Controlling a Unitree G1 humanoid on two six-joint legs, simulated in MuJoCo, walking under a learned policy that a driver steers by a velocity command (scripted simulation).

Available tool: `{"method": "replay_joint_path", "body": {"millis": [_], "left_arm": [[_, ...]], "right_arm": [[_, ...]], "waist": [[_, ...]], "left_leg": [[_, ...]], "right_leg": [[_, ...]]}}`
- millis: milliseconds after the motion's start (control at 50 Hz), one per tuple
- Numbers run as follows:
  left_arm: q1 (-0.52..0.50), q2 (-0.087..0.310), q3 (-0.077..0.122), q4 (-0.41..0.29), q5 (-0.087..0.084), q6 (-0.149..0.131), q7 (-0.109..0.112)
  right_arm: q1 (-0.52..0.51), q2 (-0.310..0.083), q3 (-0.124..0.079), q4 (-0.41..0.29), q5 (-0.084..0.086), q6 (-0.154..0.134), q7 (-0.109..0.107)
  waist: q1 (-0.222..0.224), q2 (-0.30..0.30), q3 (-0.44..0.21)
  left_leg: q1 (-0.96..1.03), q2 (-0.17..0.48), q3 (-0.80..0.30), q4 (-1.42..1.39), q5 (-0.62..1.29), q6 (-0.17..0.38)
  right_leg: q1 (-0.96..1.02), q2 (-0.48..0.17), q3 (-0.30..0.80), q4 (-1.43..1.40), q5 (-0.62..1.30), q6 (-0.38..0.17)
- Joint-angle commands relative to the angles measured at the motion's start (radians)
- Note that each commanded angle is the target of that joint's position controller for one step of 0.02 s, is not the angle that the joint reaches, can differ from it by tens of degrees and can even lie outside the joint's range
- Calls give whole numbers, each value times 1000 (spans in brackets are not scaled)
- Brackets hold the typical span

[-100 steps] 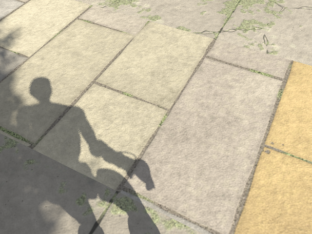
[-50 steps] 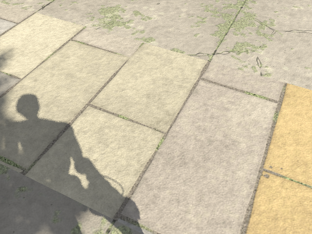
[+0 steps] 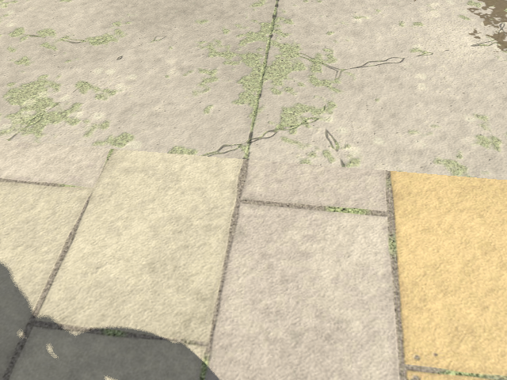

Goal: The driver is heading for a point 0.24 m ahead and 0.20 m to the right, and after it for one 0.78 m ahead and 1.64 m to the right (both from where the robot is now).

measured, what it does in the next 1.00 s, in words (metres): walks ahead, turning right: right foot, then left foot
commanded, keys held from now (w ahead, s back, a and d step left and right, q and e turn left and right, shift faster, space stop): w+e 1.00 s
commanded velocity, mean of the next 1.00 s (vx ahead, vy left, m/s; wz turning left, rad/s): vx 0.50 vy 0.00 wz -0.58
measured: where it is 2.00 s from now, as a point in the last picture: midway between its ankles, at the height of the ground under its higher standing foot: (436, 232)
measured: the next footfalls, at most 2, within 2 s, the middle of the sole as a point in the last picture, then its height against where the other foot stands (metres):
right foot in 0.20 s outside the picture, level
left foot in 0.70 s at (272, 340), level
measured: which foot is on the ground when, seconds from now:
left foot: down 0.00-0.22, up 0.24-0.68, down 0.70-1.00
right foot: up 0.00-0.18, down 0.20-0.72, up 0.74-1.00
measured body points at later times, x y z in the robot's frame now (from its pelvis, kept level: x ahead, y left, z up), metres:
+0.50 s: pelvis +0.28 -0.08 +0.00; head +0.30 -0.11 +0.45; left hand +0.41 +0.17 -0.11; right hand +0.40 -0.39 -0.10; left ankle +0.48 +0.07 -0.67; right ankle +0.24 -0.14 -0.74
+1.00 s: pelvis +0.56 -0.13 +0.00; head +0.58 -0.14 +0.45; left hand +0.85 +0.00 -0.09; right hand +0.43 -0.39 -0.12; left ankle +0.58 -0.02 -0.74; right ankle +0.56 -0.33 -0.67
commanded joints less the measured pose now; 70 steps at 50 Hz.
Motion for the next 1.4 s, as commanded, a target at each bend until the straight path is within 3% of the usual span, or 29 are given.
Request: {"method": "replay_joint_path", "body": {"millis": [20,140,180,200,220,240,260,280,300,340,420,520,620,680,700,720,740,760,780,840,1120,1180,1220,1240,1260,1280,1300,1320,1400], "left_arm": [[-69,4,-12,-73,5,-10,-26],[-153,42,-7,-160,1,-6,-59],[35,105,31,-129,-5,-4,-58],[216,182,72,-79,-8,0,-42],[291,301,101,-60,-10,7,-20],[273,323,90,-103,4,-12,-29],[277,229,62,-98,13,-26,-38],[234,183,50,-97,11,-36,-36],[147,147,39,-117,7,-39,-34],[63,97,20,-149,19,-41,-27],[123,149,32,-140,8,-49,0],[189,154,33,-127,3,-38,16],[234,149,34,-110,-3,-25,24],[200,132,29,-130,4,-13,28],[182,85,9,-151,14,-15,23],[290,17,-10,-174,11,-22,23],[360,51,-15,-184,-18,-31,22],[293,149,7,-167,-26,-26,23],[199,171,14,-183,-13,-19,22],[154,118,16,-205,-3,-4,12],[-140,42,-17,-334,-3,-7,-51],[-90,90,6,-346,3,0,-58],[175,176,57,-281,1,6,-45],[318,261,86,-249,-1,18,-22],[260,354,87,-269,-3,3,-23],[302,254,62,-282,2,-10,-29],[263,210,45,-269,8,-22,-32],[198,183,36,-273,4,-27,-31],[82,149,18,-295,18,-32,-14]], "right_arm": [[-64,-155,-26,-79,8,-8,-15],[-13,-209,-46,-80,34,33,-11],[-50,-228,-50,-95,42,51,-13],[-45,-211,-42,-105,36,52,-15],[-15,-99,-9,-148,-4,39,-12],[-1,-58,13,-195,14,-8,2],[-140,-140,-6,-222,57,-40,13],[-168,-139,-4,-231,65,-56,16],[-156,-134,-6,-210,42,-57,6],[-124,-152,-23,-200,22,-30,4],[-203,-104,-14,-243,-2,2,0],[-377,-74,4,-299,13,-9,16],[-411,-126,-6,-333,24,-29,37],[-249,-169,-30,-296,19,-44,34],[-108,-211,-44,-278,1,-49,28],[35,-293,-65,-262,-15,-41,20],[59,-271,-61,-238,6,-30,31],[-3,-170,-36,-264,19,-24,29],[-54,-129,-23,-274,16,-13,24],[-132,-96,-8,-260,-1,-8,22],[-12,-216,-37,-186,29,25,8],[-20,-260,-50,-190,43,45,-1],[-41,-258,-47,-199,49,57,-10],[-17,-192,-22,-222,17,49,-9],[61,-67,21,-286,-7,16,10],[-74,-169,3,-299,33,-21,25],[-148,-195,-4,-326,60,-37,31],[-146,-179,2,-320,43,-42,24],[-95,-166,-7,-306,4,-1,20]], "waist": [[16,51,80],[16,91,71],[135,110,-47],[214,73,-145],[176,-156,-203],[123,-213,-377],[179,-79,-306],[154,-61,-193],[103,25,-133],[40,3,-87],[44,15,-42],[110,-53,4],[114,-77,6],[26,-107,-57],[-41,-59,-181],[-26,173,-344],[2,393,-384],[-19,235,-235],[-23,141,-131],[40,137,-11],[-39,85,73],[23,135,17],[178,119,-125],[221,-19,-219],[84,-239,-327],[183,-108,-376],[175,-73,-224],[122,16,-148],[24,-1,-64]], "left_leg": [[-65,293,-80,-142,183,141],[124,336,-3,33,519,101],[100,305,42,324,846,67],[-53,264,56,583,756,23],[-421,158,49,948,70,-35],[-680,-13,-206,1177,-399,-57],[-802,36,-305,1209,-324,-29],[-830,81,-293,1144,-230,0],[-756,129,-299,1057,-154,3],[-613,168,-305,937,-85,-10],[-615,137,-274,724,45,-70],[-537,56,-258,354,311,-74],[-484,36,-296,239,255,-43],[-266,20,-264,186,163,8],[-21,127,-352,220,150,63],[353,358,-706,201,47,186],[444,471,-1054,82,-193,268],[324,432,-939,55,-307,222],[179,388,-763,48,-242,177],[-89,282,-492,-32,4,142],[83,296,-87,-51,366,118],[144,306,-34,116,798,91],[39,263,10,473,905,49],[-241,217,7,793,480,5],[-668,7,-139,1110,-392,-41],[-780,29,-311,1180,-361,-25],[-833,68,-302,1135,-258,-6],[-774,110,-303,1044,-176,-5],[-593,147,-285,858,-81,-61]], "right_leg": [[17,-11,-38,-130,92,1],[79,65,-148,-262,-116,-61],[347,165,-211,-310,-146,-113],[639,193,-169,-353,-100,-155],[920,-50,248,-402,-132,-254],[1113,-222,803,-605,-306,-424],[1097,-204,723,-664,-275,-358],[981,-167,556,-647,-198,-315],[822,-117,430,-642,-106,-275],[626,-59,309,-677,30,-247],[534,-20,222,-713,156,-252],[490,36,182,-702,5,-184],[597,-19,301,-593,-38,-161],[608,18,326,-438,97,-121],[513,77,271,-217,63,-87],[211,211,147,135,-260,-13],[-25,205,130,341,-563,6],[-94,140,147,426,-483,13],[-84,100,103,418,-395,14],[34,21,79,292,-276,10],[18,48,-85,-254,27,-4],[158,129,-157,-287,-130,-61],[532,208,-174,-384,-81,-131],[853,57,67,-385,-59,-194],[1139,-179,654,-499,-229,-389],[1146,-197,736,-610,-308,-376],[1031,-167,585,-623,-220,-327],[874,-121,469,-623,-120,-292],[554,-37,292,-687,126,-273]]}}
Velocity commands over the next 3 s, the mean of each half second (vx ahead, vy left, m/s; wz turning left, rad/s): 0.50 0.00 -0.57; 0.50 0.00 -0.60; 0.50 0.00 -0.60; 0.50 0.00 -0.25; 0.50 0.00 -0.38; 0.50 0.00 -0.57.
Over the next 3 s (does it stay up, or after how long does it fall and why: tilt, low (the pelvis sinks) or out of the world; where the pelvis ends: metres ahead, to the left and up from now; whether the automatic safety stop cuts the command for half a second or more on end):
stays up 1.15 -1.07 0.00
